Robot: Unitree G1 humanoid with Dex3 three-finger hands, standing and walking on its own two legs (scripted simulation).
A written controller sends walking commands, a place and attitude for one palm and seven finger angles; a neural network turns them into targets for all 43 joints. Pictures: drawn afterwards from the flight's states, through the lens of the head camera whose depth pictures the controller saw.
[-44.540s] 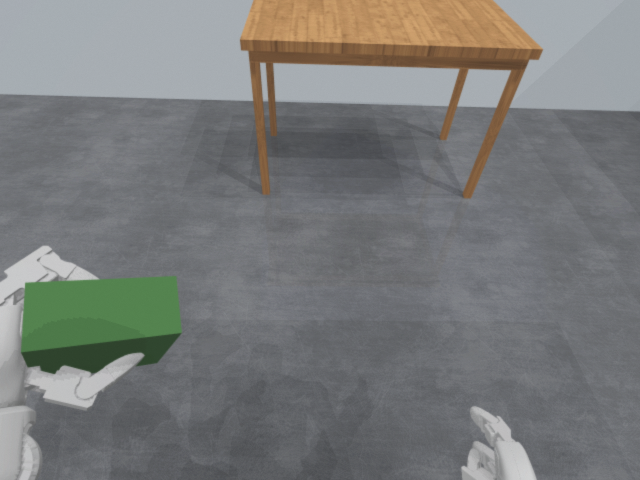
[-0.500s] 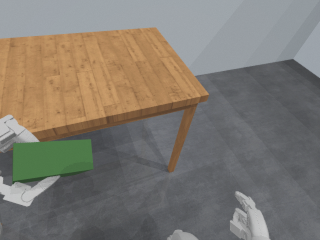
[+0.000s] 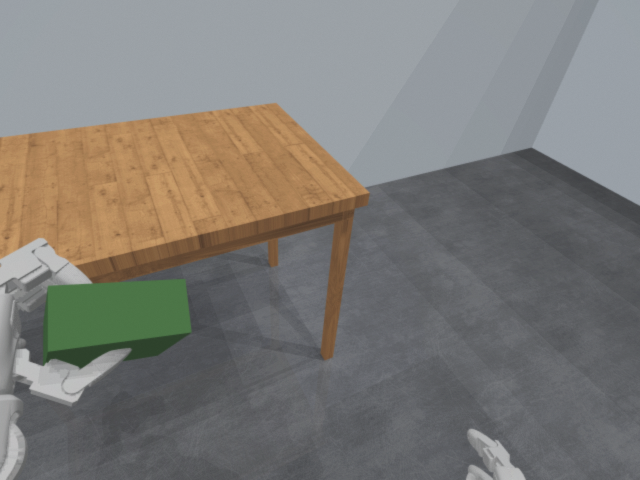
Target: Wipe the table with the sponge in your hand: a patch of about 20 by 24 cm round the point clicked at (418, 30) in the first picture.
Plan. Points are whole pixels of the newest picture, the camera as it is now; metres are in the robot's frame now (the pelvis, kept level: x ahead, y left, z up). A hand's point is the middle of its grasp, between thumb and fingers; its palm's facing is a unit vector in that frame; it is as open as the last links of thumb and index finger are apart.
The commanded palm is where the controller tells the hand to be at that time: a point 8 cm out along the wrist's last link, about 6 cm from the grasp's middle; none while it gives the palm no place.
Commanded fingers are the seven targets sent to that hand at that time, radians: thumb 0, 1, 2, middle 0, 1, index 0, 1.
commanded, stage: stop stepping back and stand still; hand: left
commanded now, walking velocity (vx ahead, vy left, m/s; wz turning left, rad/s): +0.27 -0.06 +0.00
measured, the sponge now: (132, 325) +0.23 +0.21 +0.15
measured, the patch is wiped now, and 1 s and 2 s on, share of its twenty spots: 1.00 1.00 1.00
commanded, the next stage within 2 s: stand and wait in 0.38 s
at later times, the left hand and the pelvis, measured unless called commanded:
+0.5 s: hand (69, 345) +0.19 +0.23 +0.18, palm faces +0.44 -0.83 -0.36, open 9.2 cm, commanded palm +0.13 +0.27 +0.19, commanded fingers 0.00 0.10 1.30 -1.20 -1.60 -1.20 -1.60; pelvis -0.02 -0.01 +0.00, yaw +2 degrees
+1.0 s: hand (66, 316) +0.23 +0.26 +0.16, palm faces +0.40 -0.85 -0.34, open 9.2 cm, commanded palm +0.17 +0.30 +0.19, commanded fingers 0.00 0.10 1.30 -1.20 -1.60 -1.20 -1.60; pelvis +0.02 +0.02 +0.01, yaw +2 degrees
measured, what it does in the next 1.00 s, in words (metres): steps on the spot: right foot, then left foot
